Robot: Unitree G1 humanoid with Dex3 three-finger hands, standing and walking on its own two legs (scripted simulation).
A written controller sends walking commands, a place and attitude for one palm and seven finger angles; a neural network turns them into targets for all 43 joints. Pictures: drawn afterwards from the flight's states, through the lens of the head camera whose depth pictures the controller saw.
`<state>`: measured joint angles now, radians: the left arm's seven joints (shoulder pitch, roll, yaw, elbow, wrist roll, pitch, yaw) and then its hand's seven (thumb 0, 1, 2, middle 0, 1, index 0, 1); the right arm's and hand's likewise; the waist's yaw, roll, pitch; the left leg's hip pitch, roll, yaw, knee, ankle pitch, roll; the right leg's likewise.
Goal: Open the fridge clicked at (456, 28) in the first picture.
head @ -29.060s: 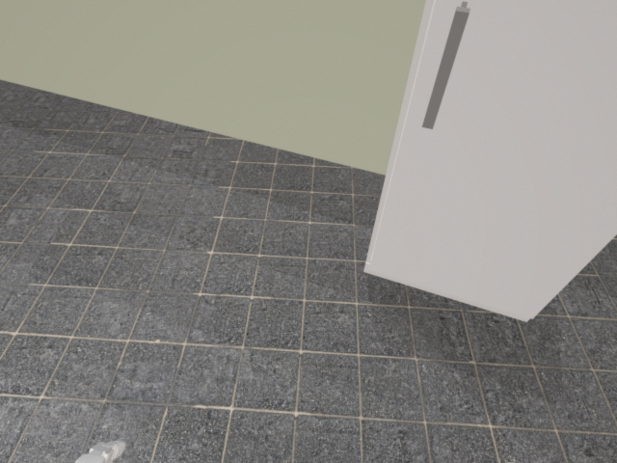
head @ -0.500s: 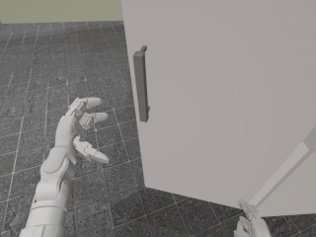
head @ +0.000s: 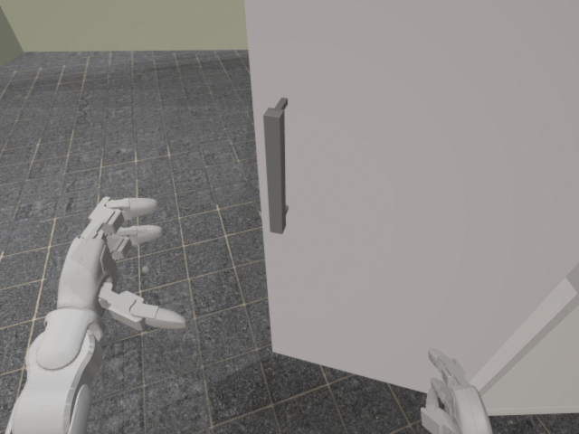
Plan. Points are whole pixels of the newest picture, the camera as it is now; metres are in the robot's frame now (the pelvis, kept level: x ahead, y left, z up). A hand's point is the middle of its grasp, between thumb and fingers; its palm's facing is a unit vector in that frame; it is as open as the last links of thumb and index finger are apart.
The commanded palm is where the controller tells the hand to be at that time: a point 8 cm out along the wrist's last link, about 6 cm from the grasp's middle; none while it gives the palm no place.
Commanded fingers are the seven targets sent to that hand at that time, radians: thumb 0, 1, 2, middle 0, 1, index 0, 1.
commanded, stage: draw the hand back to the body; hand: left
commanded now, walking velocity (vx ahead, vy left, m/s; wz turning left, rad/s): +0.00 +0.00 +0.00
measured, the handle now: (280, 171) +0.50 +0.08 +0.12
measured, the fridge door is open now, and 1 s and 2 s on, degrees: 73 73 73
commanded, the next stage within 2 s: step back with the hand held close in 0.96 s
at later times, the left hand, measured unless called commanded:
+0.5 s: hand (81, 280) +0.22 +0.27 +0.16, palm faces +0.42 -0.84 -0.35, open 9.6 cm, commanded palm +0.17 +0.30 +0.18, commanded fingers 0.00 0.79 0.85 -0.20 -0.36 -0.20 -0.36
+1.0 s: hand (67, 285) +0.21 +0.27 +0.17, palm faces +0.47 -0.80 -0.36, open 7.5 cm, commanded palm +0.16 +0.30 +0.18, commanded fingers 0.00 0.90 0.90 -0.20 -0.30 -0.20 -0.30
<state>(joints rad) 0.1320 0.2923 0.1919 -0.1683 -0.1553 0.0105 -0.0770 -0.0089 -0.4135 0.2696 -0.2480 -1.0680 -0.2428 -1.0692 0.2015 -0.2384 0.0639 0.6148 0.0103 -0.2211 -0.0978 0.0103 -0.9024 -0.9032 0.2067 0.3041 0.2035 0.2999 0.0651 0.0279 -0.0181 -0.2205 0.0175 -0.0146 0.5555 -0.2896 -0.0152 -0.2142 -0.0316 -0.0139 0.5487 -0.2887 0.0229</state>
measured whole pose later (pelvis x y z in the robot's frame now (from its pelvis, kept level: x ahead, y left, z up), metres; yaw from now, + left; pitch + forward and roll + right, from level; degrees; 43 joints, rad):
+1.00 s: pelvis +0.02 +0.00 +0.01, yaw +0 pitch -5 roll +0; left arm 0.41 0.34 0.34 -0.37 -0.07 -0.05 0.09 0.02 0.89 0.90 -0.21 -0.30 -0.21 -0.30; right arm 0.20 -0.21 0.04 0.66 -0.02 -0.15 -0.10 0.01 -0.90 -0.90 0.21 0.30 0.20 0.30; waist 0.09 0.04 0.02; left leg -0.09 0.02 -0.01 0.43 -0.26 -0.01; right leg -0.08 -0.03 -0.01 0.42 -0.25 0.03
